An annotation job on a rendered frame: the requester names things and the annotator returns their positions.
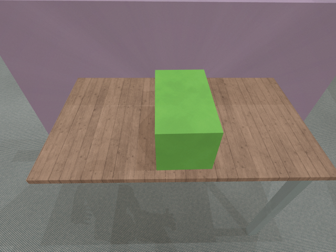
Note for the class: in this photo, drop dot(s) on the carton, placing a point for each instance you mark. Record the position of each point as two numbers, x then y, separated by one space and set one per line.
188 131

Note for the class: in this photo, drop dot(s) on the table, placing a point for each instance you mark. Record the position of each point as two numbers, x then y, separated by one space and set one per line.
105 133

